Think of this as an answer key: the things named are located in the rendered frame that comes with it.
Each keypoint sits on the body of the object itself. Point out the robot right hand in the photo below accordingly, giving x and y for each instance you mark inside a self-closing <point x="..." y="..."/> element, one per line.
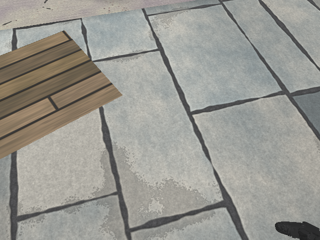
<point x="302" y="231"/>

